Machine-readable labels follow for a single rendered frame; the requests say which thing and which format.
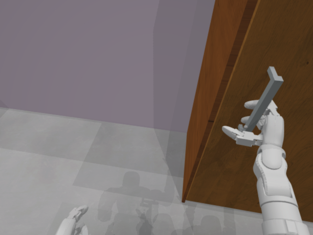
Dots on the handle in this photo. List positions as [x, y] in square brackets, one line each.
[264, 101]

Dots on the robot right hand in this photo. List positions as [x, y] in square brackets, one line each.
[271, 124]

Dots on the robot left hand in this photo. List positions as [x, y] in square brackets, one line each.
[68, 225]

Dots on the wardrobe door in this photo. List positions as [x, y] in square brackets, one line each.
[280, 35]

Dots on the right robot forearm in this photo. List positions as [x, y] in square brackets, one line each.
[279, 207]

